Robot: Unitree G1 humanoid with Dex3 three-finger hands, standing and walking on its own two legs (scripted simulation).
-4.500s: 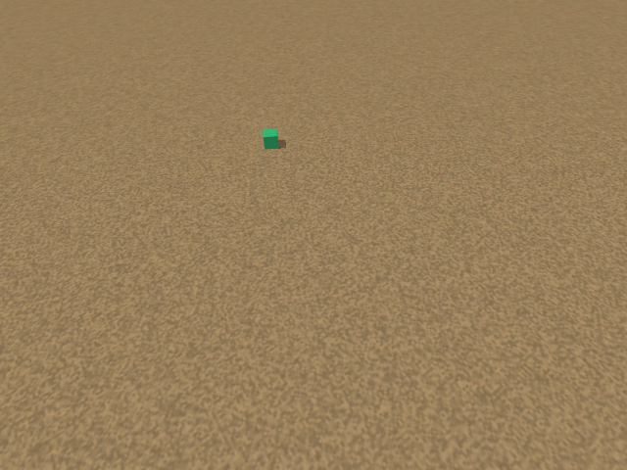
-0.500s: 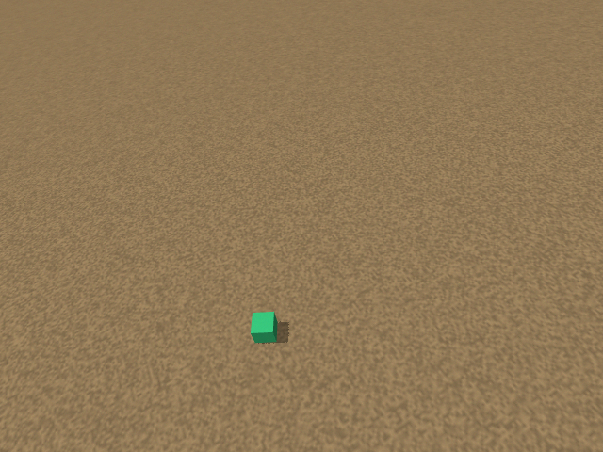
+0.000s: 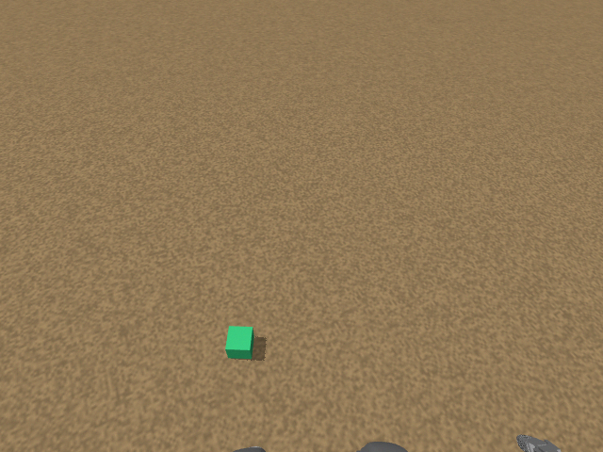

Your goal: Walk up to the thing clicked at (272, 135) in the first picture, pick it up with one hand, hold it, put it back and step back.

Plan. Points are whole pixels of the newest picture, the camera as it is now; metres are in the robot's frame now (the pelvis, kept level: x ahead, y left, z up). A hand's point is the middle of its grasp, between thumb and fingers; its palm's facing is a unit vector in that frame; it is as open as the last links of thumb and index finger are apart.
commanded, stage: walk up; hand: left
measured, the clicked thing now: (240, 342) +0.54 +0.21 -0.72
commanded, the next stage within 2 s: stand in 1.66 s
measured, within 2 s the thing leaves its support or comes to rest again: neither
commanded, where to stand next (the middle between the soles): +0.11 -0.01 m, yaw -1 degrees
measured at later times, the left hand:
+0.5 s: hand out of the picture +0.11 +0.24 -0.14, palm faces -0.04 -0.92 -0.38, open 7.4 cm
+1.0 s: hand out of the picture +0.13 +0.24 -0.14, palm faces -0.02 -0.94 -0.34, open 7.4 cm
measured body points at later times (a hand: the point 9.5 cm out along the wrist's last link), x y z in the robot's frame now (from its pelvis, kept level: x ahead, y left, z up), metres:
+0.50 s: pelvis +0.03 -0.02 +0.00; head +0.05 -0.04 +0.45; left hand +0.11 +0.29 -0.11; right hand +0.10 -0.32 -0.14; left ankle +0.07 +0.10 -0.73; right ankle +0.06 -0.15 -0.73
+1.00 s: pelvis +0.05 -0.01 +0.02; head +0.06 -0.01 +0.47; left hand +0.13 +0.29 -0.11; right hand +0.14 -0.32 -0.11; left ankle +0.07 +0.10 -0.73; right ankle +0.06 -0.15 -0.73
